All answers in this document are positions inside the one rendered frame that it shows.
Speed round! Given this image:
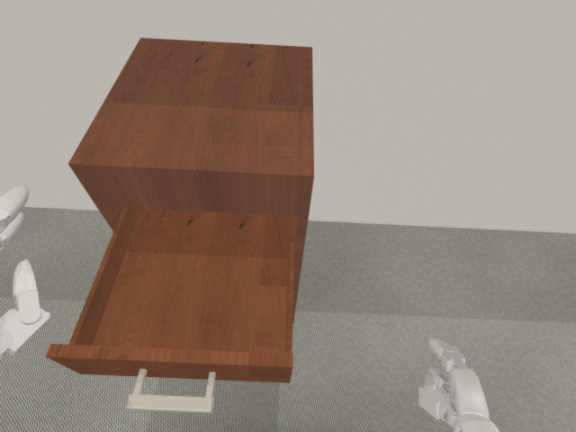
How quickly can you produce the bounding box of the right robot hand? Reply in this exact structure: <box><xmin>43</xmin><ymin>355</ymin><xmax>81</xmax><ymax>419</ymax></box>
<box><xmin>418</xmin><ymin>337</ymin><xmax>490</xmax><ymax>428</ymax></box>

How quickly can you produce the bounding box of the left robot hand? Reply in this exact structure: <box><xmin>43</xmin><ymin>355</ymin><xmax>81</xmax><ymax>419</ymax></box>
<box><xmin>0</xmin><ymin>184</ymin><xmax>50</xmax><ymax>358</ymax></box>

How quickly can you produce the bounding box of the robot right forearm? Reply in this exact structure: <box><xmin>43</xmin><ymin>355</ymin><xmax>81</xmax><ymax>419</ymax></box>
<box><xmin>454</xmin><ymin>414</ymin><xmax>499</xmax><ymax>432</ymax></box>

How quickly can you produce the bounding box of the handle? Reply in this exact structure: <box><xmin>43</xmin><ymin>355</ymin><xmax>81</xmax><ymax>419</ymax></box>
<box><xmin>126</xmin><ymin>369</ymin><xmax>216</xmax><ymax>414</ymax></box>

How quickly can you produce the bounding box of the cabinet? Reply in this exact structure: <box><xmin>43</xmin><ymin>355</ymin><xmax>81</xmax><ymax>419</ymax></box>
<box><xmin>68</xmin><ymin>38</ymin><xmax>314</xmax><ymax>324</ymax></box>

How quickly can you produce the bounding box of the drawer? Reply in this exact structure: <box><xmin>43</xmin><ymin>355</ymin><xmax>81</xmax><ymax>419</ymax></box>
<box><xmin>46</xmin><ymin>208</ymin><xmax>295</xmax><ymax>383</ymax></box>

